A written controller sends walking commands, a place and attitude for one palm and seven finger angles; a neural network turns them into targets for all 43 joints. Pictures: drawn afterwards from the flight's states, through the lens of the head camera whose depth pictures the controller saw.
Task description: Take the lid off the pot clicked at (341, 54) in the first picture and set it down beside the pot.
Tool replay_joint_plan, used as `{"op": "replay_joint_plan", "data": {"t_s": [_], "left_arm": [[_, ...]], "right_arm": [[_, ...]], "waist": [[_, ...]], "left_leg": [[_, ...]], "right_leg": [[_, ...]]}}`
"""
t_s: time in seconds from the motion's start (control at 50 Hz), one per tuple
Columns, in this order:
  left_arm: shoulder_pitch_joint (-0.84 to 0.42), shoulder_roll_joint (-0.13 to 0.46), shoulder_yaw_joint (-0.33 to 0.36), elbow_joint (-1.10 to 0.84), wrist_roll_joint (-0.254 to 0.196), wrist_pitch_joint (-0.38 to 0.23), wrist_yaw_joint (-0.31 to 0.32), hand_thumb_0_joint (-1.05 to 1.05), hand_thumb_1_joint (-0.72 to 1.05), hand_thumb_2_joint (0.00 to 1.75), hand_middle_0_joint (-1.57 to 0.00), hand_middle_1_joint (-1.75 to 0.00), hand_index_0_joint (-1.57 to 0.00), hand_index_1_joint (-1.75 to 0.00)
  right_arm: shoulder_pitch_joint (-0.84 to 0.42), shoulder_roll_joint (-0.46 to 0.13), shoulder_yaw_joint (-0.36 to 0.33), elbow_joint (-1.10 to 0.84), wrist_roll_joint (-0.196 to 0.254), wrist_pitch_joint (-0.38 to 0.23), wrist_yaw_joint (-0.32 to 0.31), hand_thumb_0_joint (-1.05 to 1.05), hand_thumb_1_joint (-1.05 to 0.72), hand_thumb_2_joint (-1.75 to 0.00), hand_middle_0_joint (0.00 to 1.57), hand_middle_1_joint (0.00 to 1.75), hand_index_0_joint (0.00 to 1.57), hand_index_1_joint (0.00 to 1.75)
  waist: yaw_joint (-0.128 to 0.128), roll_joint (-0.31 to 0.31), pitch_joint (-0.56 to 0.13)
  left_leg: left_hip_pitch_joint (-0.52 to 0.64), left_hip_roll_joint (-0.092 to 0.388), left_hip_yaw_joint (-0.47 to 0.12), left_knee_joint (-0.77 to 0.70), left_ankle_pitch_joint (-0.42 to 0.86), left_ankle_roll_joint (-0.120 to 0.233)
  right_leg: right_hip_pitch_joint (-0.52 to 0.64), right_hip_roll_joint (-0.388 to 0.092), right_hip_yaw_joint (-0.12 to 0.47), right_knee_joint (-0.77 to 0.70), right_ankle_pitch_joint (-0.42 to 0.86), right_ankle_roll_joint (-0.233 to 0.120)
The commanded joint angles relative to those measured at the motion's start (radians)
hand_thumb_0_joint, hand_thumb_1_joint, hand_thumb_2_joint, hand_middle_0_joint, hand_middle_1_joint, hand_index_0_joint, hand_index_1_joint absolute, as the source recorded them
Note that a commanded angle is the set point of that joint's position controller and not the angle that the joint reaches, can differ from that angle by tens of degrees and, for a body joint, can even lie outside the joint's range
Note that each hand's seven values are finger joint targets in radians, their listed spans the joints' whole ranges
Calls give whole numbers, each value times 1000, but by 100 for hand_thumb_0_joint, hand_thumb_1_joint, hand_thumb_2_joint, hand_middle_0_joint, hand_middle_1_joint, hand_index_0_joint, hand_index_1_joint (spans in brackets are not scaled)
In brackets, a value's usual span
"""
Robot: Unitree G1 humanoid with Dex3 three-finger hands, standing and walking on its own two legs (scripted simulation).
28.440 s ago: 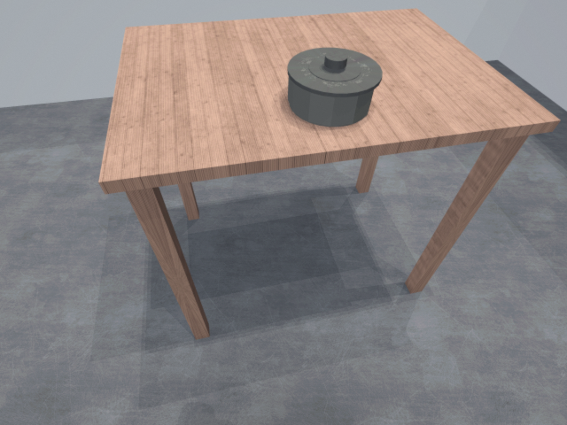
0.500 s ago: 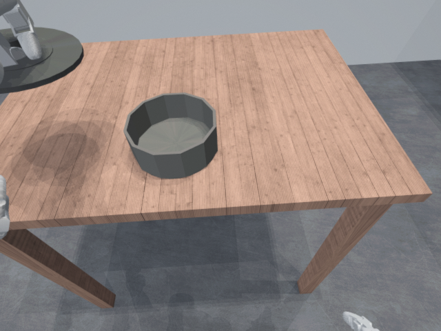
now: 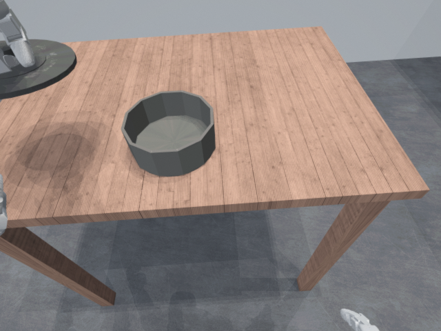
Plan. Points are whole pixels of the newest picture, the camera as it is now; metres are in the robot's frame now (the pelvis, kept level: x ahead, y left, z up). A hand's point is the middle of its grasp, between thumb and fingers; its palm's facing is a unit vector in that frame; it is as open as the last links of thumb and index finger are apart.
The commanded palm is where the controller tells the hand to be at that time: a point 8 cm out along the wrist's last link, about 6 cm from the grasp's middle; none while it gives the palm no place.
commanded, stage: lower the lid onto the table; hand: left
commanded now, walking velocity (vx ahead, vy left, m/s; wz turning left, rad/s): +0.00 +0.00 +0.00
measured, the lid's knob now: (2, 52) +0.47 +0.33 +0.27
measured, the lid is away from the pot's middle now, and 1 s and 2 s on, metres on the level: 0.23 0.23 0.22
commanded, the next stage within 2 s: none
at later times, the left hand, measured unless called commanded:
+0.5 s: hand (17, 77) +0.44 +0.31 +0.25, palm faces -0.20 -0.11 -0.97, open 3.6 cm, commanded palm +0.42 +0.31 +0.32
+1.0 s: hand (23, 98) +0.44 +0.32 +0.22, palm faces -0.27 -0.15 -0.95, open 3.6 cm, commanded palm +0.43 +0.32 +0.29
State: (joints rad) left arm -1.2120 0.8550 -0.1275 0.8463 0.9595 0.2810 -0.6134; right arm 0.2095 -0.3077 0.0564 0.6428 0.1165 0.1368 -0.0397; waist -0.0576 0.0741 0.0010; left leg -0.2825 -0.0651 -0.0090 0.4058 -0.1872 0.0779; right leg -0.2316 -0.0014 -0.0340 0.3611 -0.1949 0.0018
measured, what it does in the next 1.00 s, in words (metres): stands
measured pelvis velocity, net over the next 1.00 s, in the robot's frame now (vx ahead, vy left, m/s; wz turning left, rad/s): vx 0.00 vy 0.00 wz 0.00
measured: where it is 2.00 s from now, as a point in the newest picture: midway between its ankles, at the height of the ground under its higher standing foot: outside the picture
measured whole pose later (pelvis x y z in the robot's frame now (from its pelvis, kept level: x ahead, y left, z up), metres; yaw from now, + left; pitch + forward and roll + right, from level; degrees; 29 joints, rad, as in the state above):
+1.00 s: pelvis +0.00 +0.00 +0.00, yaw +0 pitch +4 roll -2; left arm -1.05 0.82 -0.10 0.86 0.92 0.20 -0.57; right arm 0.24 -0.31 0.04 0.64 0.11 0.14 -0.04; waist -0.07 0.05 0.00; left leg -0.29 -0.07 -0.01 0.44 -0.21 0.08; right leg -0.23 0.00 -0.04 0.37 -0.20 0.01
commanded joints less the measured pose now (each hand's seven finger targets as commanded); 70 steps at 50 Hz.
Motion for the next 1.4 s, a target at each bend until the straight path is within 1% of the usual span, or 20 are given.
{"op": "replay_joint_plan", "data": {"t_s": [0.0, 0.12, 0.18, 0.24, 0.26, 0.34, 0.36, 0.52, 0.64, 0.66, 0.74, 0.8, 0.86, 0.94, 1.04, 1.06, 1.16, 1.24, 1.26, 1.38], "left_arm": [[-535, 353, 114, -134, 46, -5, 73, 0, 57, 114, -79, -89, -123, -106], [-555, 330, 95, -185, 38, -12, 73, 0, 57, 114, -79, -89, -123, -106], [-566, 361, 133, -298, 38, -16, 83, 0, 57, 114, -79, -89, -123, -106], [-458, 272, 82, -251, 8, -8, 75, 0, 57, 114, -79, -89, -123, -106], [-481, 351, 148, -320, 18, -11, 85, 0, 57, 114, -79, -89, -123, -106], [-392, 278, 108, -266, -5, -13, 77, 0, 57, 114, -79, -89, -123, -106], [-434, 341, 150, -313, 9, -16, 86, 0, 57, 114, -79, -89, -123, -106], [-450, 353, 178, -328, 2, -34, 92, 0, 57, 114, -79, -89, -123, -106], [-359, 254, 104, -216, -18, -42, 87, 0, 57, 114, -79, -89, -123, -106], [-408, 306, 138, -275, -3, -44, 95, 0, 57, 114, -79, -89, -123, -106], [-427, 253, 95, -265, -21, -48, 95, 0, 57, 114, -79, -89, -123, -106], [-454, 350, 168, -276, 0, -66, 108, 0, 57, 114, -79, -89, -123, -106], [-434, 328, 161, -312, -9, -77, 112, 0, 57, 114, -79, -89, -123, -106], [-335, 268, 110, -132, -27, -81, 101, 0, 57, 114, -79, -89, -123, -106], [-423, 279, 112, -250, -31, -100, 113, 0, 57, 114, -79, -89, -123, -106], [-465, 329, 151, -320, -17, -108, 124, 0, 57, 114, -79, -89, -123, -106], [-341, 354, 190, -165, -20, -127, 124, 0, 57, 114, -79, -89, -123, -106], [-316, 274, 130, -157, -35, -129, 119, 0, 57, 114, -79, -89, -123, -106], [-345, 346, 183, -202, -21, -135, 129, 0, 57, 114, -79, -89, -123, -106], [-302, 350, 199, -168, -25, -153, 129, 0, 57, 114, -79, -89, -123, -106]], "right_arm": [[-3, -144, -52, -106, -6, -42, -17, 0, -90, -90, 20, 30, 20, 30], [-2, -143, -59, -116, -9, -43, -16, 0, -90, -90, 20, 30, 20, 30], [-4, -143, -66, -129, -13, -52, -14, 0, -90, -90, 20, 30, 20, 30], [15, -151, -70, -125, -7, -50, -10, 0, -90, -90, 20, 30, 20, 30], [14, -147, -73, -127, -8, -50, -5, 0, -90, -90, 20, 30, 20, 30], [4, -156, -74, -132, -6, -46, -3, 0, -90, -90, 20, 30, 20, 30], [4, -149, -73, -130, -5, -45, -3, 0, -90, -90, 20, 30, 20, 30], [-4, -149, -73, -131, -14, -47, -6, 0, -90, -90, 20, 30, 20, 30], [-4, -154, -73, -133, -9, -37, 3, 0, -90, -90, 20, 30, 20, 30], [-4, -148, -73, -134, -8, -37, 3, 0, -90, -90, 20, 30, 20, 30], [-5, -152, -74, -134, -11, -36, -3, 0, -90, -90, 20, 30, 20, 30], [7, -148, -70, -125, -13, -42, -11, 0, -90, -90, 20, 30, 20, 30], [8, -144, -76, -131, -15, -49, -10, 0, -90, -90, 20, 30, 20, 30], [19, -160, -72, -108, -7, -36, -10, 0, -90, -90, 20, 30, 20, 30], [17, -160, -79, -117, -13, -41, -14, 0, -90, -90, 20, 30, 20, 30], [28, -152, -81, -119, -17, -50, -15, 0, -90, -90, 20, 30, 20, 30], [47, -160, -77, -99, -14, -44, -16, 0, -90, -90, 20, 30, 20, 30], [47, -165, -86, -107, -16, -42, -12, 0, -90, -90, 20, 30, 20, 30], [54, -164, -86, -105, -17, -41, -8, 0, -90, -90, 20, 30, 20, 30], [51, -163, -86, -112, -20, -34, -7, 0, -90, -90, 20, 30, 20, 30]], "waist": [[-9, -31, -391], [-16, 62, -410], [-11, 132, -484], [-21, 117, -410], [-5, 100, -443], [-14, 74, -397], [-6, 43, -424], [-6, 68, -466], [-17, 32, -368], [-9, 22, -401], [-26, 74, -401], [-16, 45, -448], [-16, 75, -468], [-29, 28, -334], [-33, 114, -418], [-26, 111, -464], [-23, 22, -391], [-35, 69, -391], [-25, 61, -414], [-27, 54, -413]], "left_leg": [[197, 34, -33, -21, 251, 10], [234, 34, -36, -4, 319, 15], [310, 36, -51, 21, 448, 14], [307, 44, -62, 16, 460, 3], [309, 47, -68, 13, 445, 0], [286, 44, -64, 14, 420, 3], [282, 46, -67, 7, 402, 2], [321, 39, -81, 13, 439, -2], [246, 39, -65, 5, 356, -3], [261, 45, -70, 0, 348, -5], [283, 39, -72, 7, 341, 0], [271, 31, -65, 5, 317, 6], [294, 33, -73, 17, 384, 1], [208, 34, -56, -1, 271, 5], [282, 36, -69, 9, 323, 5], [310, 36, -79, 11, 336, 2], [217, 31, -59, 14, 307, 8], [260, 35, -65, 24, 365, 6], [255, 36, -67, 21, 356, 3], [246, 30, -60, 35, 379, 12]], "right_leg": [[99, 33, 4, -5, 217, -52], [82, 34, 7, -3, 246, -56], [76, 39, 10, 9, 272, -61], [21, 42, -8, -13, 246, -61], [48, 42, 1, 1, 244, -59], [21, 42, -9, -8, 231, -60], [47, 43, -3, 5, 233, -57], [40, 49, -6, 10, 231, -59], [20, 44, -14, -2, 217, -60], [34, 42, -7, 9, 214, -57], [9, 46, -9, -7, 200, -62], [63, 47, 0, 8, 219, -60], [65, 45, 3, 9, 249, -59], [28, 47, -11, -13, 205, -60], [27, 48, -5, -10, 208, -63], [43, 50, 0, -1, 214, -61], [69, 49, -2, 4, 245, -56], [17, 51, -9, -6, 241, -58], [43, 50, -3, 5, 246, -57], [47, 50, -2, 10, 269, -55]]}}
